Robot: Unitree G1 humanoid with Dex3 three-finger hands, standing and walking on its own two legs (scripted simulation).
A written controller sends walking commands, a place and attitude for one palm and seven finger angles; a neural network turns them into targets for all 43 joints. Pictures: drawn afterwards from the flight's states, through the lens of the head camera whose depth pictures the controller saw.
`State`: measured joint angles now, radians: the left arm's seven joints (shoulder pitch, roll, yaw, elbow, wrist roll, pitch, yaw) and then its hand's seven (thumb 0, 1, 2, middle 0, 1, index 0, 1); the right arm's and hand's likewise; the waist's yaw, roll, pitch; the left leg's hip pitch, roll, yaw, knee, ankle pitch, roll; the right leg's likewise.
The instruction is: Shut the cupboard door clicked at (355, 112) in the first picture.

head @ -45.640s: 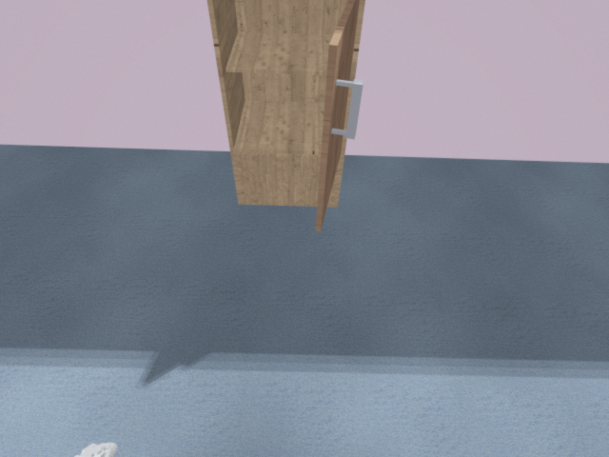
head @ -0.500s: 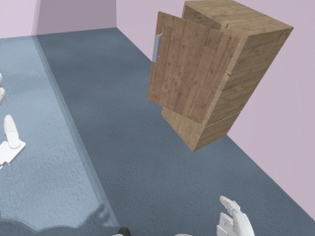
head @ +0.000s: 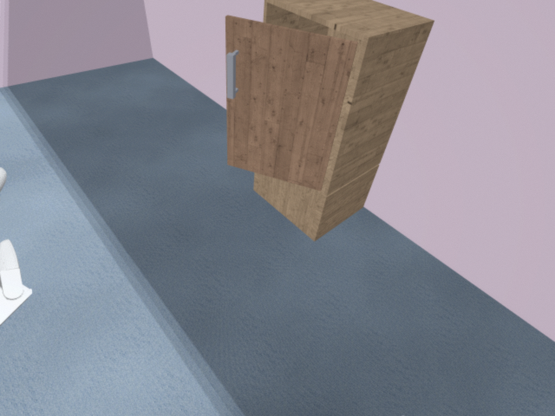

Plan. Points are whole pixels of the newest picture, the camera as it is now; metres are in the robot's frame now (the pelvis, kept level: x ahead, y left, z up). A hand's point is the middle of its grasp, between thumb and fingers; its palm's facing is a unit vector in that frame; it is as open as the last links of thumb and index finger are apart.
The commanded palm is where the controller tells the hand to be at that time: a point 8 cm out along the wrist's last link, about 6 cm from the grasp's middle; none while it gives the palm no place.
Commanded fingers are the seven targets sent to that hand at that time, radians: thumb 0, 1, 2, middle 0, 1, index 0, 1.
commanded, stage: stop stepping back and stand still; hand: left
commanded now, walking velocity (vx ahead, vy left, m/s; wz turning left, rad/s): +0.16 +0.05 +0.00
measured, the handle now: (233, 74) +1.18 +0.16 -0.02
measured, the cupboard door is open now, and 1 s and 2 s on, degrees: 30 30 30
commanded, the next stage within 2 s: let the arm hang, fingers relaxed in 0.20 s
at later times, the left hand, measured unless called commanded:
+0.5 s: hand (151, 399) +0.19 +0.19 -0.11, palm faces +0.02 -0.96 -0.28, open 7.4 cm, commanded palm none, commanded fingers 0.00 0.90 0.90 -0.20 -0.30 -0.20 -0.30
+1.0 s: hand out of the picture +0.03 +0.16 -0.17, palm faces +0.06 -0.97 -0.22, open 7.4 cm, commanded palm none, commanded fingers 0.00 0.90 0.90 -0.20 -0.30 -0.20 -0.30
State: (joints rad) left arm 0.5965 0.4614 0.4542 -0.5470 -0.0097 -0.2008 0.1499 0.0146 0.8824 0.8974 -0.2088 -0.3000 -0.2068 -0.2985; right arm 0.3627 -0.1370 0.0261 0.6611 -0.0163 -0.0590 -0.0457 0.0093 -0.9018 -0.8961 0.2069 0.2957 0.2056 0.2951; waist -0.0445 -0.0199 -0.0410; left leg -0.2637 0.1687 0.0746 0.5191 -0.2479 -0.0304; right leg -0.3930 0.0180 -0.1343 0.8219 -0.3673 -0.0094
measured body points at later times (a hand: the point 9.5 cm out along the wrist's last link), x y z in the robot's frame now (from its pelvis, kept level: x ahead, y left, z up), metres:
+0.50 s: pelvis +0.01 -0.01 -0.02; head +0.01 -0.02 +0.43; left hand +0.18 +0.24 -0.09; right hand +0.16 -0.25 -0.13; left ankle +0.06 +0.12 -0.74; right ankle +0.02 -0.12 -0.73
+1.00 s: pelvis +0.05 -0.02 +0.00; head +0.05 -0.03 +0.45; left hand +0.03 +0.21 -0.15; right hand +0.03 -0.24 -0.16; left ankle +0.05 +0.11 -0.74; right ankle +0.03 -0.12 -0.74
